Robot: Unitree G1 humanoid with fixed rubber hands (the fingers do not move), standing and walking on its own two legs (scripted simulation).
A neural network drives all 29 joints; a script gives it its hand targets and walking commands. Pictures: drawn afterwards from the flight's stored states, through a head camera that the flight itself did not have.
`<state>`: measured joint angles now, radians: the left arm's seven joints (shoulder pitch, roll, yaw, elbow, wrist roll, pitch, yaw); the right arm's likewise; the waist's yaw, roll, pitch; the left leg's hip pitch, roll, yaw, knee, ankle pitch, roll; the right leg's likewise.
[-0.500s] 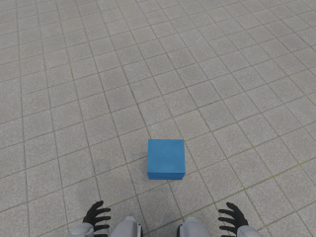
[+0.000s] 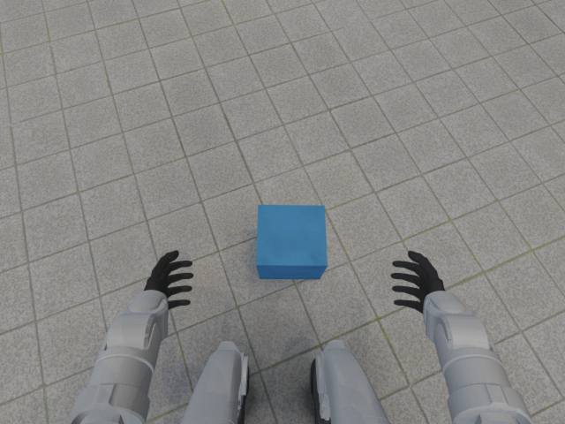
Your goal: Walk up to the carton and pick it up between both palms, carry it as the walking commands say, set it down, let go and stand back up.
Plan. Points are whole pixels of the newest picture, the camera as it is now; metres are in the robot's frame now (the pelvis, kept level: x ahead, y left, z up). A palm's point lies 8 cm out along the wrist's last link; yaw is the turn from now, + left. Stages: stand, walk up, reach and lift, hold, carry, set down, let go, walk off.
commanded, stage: reach and lift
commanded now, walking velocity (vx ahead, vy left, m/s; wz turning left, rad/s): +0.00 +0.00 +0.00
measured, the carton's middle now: (290, 244) +0.52 -0.03 -0.59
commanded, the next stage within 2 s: none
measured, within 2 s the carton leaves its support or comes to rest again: neither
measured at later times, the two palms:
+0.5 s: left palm (188, 213) +0.44 +0.17 -0.13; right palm (413, 212) +0.44 -0.23 -0.13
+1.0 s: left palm (204, 190) +0.50 +0.16 -0.17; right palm (397, 193) +0.50 -0.22 -0.17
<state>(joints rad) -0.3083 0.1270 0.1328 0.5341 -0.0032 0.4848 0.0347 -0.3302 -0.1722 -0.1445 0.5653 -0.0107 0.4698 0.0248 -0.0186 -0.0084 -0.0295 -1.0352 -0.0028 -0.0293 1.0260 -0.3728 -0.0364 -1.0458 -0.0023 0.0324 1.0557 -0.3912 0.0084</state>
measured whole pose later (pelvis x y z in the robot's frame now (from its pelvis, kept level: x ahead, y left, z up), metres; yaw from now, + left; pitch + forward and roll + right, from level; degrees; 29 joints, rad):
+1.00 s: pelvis +0.00 +0.00 -0.04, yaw +0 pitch +50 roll +1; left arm -1.08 0.11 0.37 0.83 0.12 0.14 0.09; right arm -1.10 -0.27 -0.41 0.94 -0.10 0.10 0.08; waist -0.01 0.01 -0.09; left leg -1.59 -0.02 -0.06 1.03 -0.31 -0.05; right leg -1.60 0.02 0.05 1.05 -0.32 0.02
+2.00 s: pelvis -0.06 +0.01 -0.29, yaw +1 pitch +33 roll +2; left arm -1.50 0.31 0.13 1.02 -0.20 0.14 0.18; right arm -1.55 -0.46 -0.11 1.09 0.20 0.14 -0.07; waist -0.03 0.02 0.52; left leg -2.08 -0.08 -0.04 2.08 -0.58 -0.09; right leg -2.10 0.05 0.08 2.11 -0.59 0.05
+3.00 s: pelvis -0.06 +0.00 -0.32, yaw +1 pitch +34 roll +2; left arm -1.60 0.27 0.10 1.19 -0.20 0.07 0.15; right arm -1.64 -0.39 -0.04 1.26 0.20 0.06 -0.06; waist -0.02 0.03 0.52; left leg -2.21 -0.05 -0.04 2.18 -0.57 -0.08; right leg -2.23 0.00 0.04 2.21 -0.58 0.01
